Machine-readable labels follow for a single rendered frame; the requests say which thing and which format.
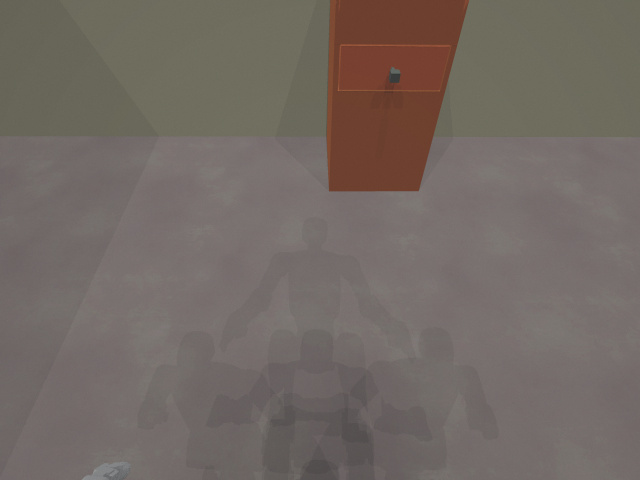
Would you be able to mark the handle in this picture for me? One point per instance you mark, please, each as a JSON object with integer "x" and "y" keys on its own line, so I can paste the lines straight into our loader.
{"x": 394, "y": 75}

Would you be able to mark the drawer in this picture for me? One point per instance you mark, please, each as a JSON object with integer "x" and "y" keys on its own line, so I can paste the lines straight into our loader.
{"x": 367, "y": 66}

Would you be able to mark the cabinet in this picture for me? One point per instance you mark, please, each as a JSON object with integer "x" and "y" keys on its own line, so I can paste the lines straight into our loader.
{"x": 379, "y": 140}

